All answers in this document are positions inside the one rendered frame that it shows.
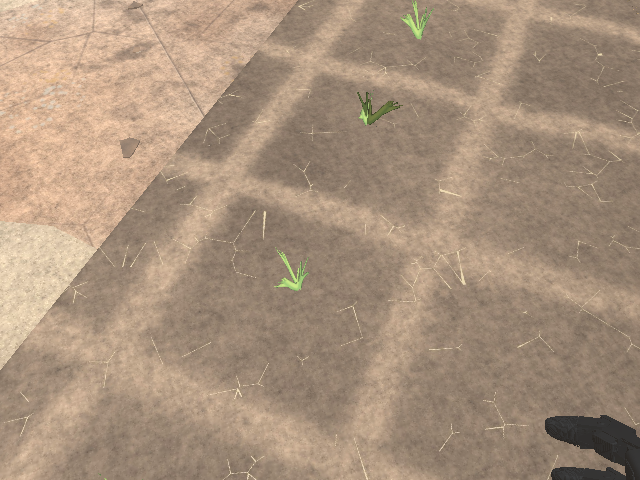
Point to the right robot hand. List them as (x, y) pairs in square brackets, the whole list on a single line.
[(609, 438)]

